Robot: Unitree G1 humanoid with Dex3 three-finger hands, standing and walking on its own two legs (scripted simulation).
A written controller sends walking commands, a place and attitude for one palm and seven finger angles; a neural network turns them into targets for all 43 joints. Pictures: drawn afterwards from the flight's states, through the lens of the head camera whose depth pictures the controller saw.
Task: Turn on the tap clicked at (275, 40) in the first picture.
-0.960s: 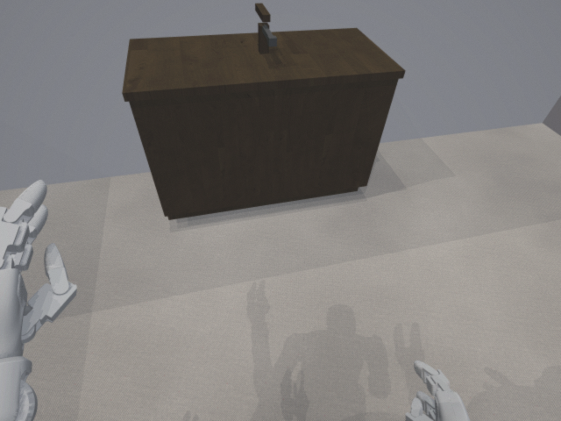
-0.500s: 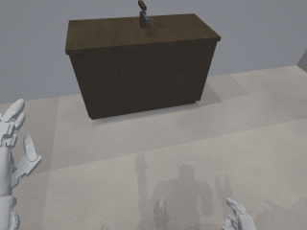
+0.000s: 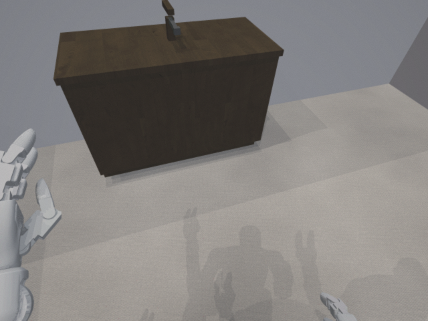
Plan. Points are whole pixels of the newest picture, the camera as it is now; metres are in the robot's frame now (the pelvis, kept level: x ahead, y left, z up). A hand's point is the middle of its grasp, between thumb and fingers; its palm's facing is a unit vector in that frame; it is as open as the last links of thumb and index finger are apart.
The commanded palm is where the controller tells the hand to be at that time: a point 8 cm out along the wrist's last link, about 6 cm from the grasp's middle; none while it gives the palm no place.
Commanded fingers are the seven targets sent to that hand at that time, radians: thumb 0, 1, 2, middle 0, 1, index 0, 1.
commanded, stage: walk to a spot facing it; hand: left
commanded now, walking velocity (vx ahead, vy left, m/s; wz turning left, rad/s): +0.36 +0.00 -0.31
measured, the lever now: (176, 30) +1.22 +0.23 +0.03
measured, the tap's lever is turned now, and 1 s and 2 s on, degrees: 0 0 0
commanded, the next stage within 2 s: turn to face it in 1.22 s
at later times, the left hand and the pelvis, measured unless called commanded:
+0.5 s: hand (159, 129) +0.40 +0.13 +0.17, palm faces +0.23 -0.85 -0.48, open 7.4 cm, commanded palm +0.34 +0.19 +0.19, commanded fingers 0.00 0.90 0.90 -0.20 -0.30 -0.20 -0.30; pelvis +0.13 -0.06 -0.02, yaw -10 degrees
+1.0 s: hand (182, 74) +0.56 +0.11 +0.19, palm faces +0.23 -0.90 -0.37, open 7.4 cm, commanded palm +0.51 +0.17 +0.19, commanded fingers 0.00 0.90 0.90 -0.20 -0.30 -0.20 -0.30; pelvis +0.29 -0.07 +0.00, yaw -12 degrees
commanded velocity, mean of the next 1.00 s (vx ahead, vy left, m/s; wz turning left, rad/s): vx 0.37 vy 0.00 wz -0.11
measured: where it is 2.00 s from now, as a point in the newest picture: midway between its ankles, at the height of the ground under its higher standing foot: (257, 282)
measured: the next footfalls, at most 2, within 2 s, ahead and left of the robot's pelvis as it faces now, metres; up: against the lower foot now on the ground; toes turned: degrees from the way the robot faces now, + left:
left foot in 0.08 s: +0.09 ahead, +0.13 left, +0.00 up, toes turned +6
right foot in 0.40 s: +0.20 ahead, -0.16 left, +0.00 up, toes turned -20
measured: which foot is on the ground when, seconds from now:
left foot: up 0.00-0.06, down 0.08-0.40, up 0.42-0.76, down 0.78-1.00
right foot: down 0.00-0.08, up 0.10-0.38, down 0.40-0.80, up 0.82-1.00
